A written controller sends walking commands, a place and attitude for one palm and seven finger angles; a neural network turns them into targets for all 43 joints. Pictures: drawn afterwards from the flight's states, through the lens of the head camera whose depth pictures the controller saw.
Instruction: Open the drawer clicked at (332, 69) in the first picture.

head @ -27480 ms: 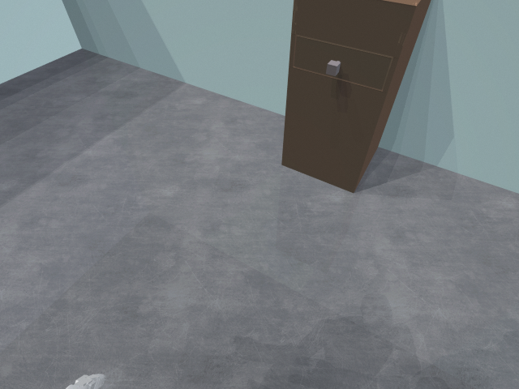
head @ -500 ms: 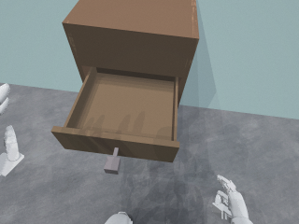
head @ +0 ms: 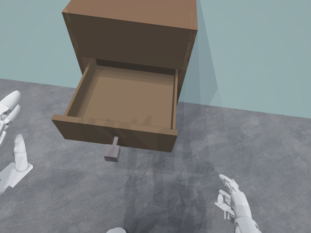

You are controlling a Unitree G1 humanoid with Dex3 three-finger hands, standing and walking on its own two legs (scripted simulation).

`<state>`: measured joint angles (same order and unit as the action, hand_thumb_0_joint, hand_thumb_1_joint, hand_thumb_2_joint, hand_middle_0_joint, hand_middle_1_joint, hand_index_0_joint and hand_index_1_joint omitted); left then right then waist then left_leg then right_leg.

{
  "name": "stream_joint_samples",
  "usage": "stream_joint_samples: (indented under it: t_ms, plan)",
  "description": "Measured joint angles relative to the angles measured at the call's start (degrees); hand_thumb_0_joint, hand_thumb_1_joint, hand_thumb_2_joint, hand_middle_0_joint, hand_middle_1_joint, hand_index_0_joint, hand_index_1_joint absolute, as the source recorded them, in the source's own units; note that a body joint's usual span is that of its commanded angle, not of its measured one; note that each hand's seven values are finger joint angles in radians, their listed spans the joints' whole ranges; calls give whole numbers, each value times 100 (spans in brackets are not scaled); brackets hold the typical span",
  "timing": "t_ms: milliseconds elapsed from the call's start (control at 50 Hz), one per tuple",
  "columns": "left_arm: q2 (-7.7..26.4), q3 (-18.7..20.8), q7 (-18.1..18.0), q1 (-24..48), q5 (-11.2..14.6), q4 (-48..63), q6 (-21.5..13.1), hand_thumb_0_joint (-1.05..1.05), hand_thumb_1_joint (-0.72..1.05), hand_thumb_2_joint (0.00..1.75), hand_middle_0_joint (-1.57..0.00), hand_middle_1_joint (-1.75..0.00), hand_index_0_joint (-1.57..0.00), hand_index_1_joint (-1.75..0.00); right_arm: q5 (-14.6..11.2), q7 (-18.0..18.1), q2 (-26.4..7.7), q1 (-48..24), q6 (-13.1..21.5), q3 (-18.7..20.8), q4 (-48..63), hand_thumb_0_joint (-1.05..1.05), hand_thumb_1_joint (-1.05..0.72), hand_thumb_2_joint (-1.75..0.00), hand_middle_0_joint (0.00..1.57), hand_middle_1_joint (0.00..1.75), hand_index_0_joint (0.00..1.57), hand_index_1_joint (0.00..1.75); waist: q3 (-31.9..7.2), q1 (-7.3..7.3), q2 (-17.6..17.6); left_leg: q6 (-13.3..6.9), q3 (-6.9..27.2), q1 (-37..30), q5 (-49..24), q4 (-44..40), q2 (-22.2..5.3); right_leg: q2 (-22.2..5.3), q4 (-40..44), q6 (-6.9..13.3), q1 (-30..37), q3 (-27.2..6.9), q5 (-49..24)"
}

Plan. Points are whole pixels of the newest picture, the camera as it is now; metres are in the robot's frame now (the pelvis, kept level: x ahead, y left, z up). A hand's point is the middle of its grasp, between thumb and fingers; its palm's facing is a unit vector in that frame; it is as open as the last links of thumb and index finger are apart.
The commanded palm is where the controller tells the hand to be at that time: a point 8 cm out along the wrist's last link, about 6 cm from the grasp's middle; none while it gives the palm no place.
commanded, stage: step back with the hand held close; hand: left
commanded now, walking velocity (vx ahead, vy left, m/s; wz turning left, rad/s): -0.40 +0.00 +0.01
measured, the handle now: (113, 147) +0.36 +0.16 -0.10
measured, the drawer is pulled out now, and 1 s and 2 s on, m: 0.30 0.30 0.30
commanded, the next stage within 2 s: stop stepping back and stand still in 0.04 s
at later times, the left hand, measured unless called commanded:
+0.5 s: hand out of the picture +0.08 +0.17 +0.16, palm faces +0.31 -0.80 -0.51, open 7.4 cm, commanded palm +0.00 +0.23 +0.18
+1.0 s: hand out of the picture +0.07 +0.21 +0.10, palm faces +0.29 -0.84 -0.47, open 7.4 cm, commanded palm none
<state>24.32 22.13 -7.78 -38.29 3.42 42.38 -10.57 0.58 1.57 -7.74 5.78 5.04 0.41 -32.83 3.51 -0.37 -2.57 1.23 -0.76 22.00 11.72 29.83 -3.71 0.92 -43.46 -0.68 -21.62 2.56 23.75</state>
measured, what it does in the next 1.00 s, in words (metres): walks backwards: right foot, then left foot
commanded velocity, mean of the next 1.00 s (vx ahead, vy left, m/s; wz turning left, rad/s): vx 0.07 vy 0.05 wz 0.00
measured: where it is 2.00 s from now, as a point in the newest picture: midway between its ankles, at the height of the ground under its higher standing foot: outside the picture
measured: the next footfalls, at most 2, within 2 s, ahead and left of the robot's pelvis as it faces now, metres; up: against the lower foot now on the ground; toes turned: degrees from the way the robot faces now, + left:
right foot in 0.10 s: -0.05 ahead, -0.13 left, +0.00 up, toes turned -3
left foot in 0.48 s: -0.14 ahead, +0.09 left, +0.00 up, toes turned +6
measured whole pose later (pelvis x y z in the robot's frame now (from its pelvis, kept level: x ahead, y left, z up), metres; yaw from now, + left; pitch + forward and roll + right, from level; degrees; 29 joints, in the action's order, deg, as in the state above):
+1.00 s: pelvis -0.12 -0.03 +0.00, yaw +4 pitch +1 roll +0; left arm 21.6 13.6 -5.4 -28.4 -0.6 19.0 -9.7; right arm 0.2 -0.1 -11.3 12.1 5.9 0.3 -38.6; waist 0.6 0.5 0.5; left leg 0.4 -1.9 11.5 20.6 31.6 -1.2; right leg -1.3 -31.9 2.0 -18.6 6.5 13.7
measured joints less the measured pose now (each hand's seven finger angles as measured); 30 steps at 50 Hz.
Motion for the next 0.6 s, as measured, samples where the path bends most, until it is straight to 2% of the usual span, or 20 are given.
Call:
stream_joint_samples:
  t_ms: [100,120,160,200,240,280,340,400,440,480,500,540,600]
  plan:
    - [118,90,81,161,76,-53,-101,1,89,90,-21,-30,-21,-30,4,-39,75,-92,40,-180,4,1,-90,-89,20,30,21,30,-11,-52,108,195,6,338,-226,73,-158,-63,1067,-32,613,-11,-406]
    - [107,96,118,242,86,-137,-129,1,89,90,-21,-30,-21,-30,-14,-44,41,-143,24,-193,-3,1,-90,-89,20,30,21,30,42,-64,220,244,57,433,-248,157,-249,28,1242,90,660,49,-298]
    - [46,24,192,344,69,-288,-148,1,89,90,-21,-30,-21,-30,-77,-65,-71,-186,-60,-161,-34,1,-90,-89,20,30,21,30,165,1,509,171,238,574,-146,377,-394,243,1348,285,674,210,-441]
    - [9,-57,211,222,61,-379,-179,1,89,90,-21,-30,-21,-30,-179,-55,-128,-94,-178,-93,-95,1,-90,-89,20,30,21,30,98,47,406,98,335,808,700,1463,-62,144,1296,374,551,201,-559]
    - [-67,-94,145,-64,25,-489,-151,1,89,90,-21,-30,-21,-30,-188,24,-192,50,-320,-58,-128,1,-90,-89,20,30,21,30,-44,125,226,73,267,850,1116,2411,289,-7,1332,411,489,121,-632]
    - [-132,-113,47,-318,-33,-655,-93,1,89,90,-21,-30,-21,-30,-177,122,-289,226,-407,-35,-106,1,-90,-89,20,30,21,30,-183,209,114,46,103,604,1280,2584,462,-108,1438,426,489,62,-727]
    - [-145,-159,-81,-403,-98,-860,-16,1,89,90,-22,-30,-21,-30,-157,241,-480,474,-384,44,-87,1,-90,-89,20,30,21,30,-282,282,26,-53,-69,2,1425,2042,534,-197,1601,432,541,81,-868]
    - [-147,-209,-159,-267,-148,-896,-10,1,89,90,-22,-30,-21,-30,-145,267,-674,634,-313,144,-98,1,-90,-90,20,30,20,30,-270,313,-21,-178,-142,-591,1376,1093,491,-251,1712,437,557,197,-996]
    - [-147,-228,-186,-194,-156,-791,-36,1,89,90,-22,-30,-21,-30,-148,243,-775,696,-255,202,-85,1,-90,-90,20,30,20,30,-218,337,-28,-249,-172,-993,999,238,420,-269,1704,426,535,303,-1046]
    - [-126,-247,-184,-175,-144,-612,-109,1,89,90,-21,-30,-21,-30,-159,221,-889,737,-175,270,-7,1,-90,-90,19,30,20,30,-133,372,137,-332,-135,-1354,461,-555,220,-179,1601,406,490,480,-1045]
    - [-86,-241,-165,-154,-140,-542,-161,1,89,90,-21,-30,-21,-30,-171,209,-904,729,-127,319,1,1,-90,-90,19,30,20,30,-79,371,200,-194,-104,-1433,530,-716,143,-148,1507,395,449,552,-1025]
    - [15,-170,-121,-156,-127,-518,-231,1,89,90,-21,-30,-21,-30,-212,171,-790,667,-101,344,-45,1,-91,-90,19,30,20,30,12,262,90,14,-166,-1434,564,-619,188,-205,1428,364,446,492,-1040]
    - [76,-57,-133,-273,-113,-563,-239,1,89,90,-21,-30,-21,-30,-227,162,-627,669,-55,243,9,1,-91,-90,19,30,20,30,-54,209,125,43,-209,-1358,615,-364,176,-196,1382,339,449,445,-1078]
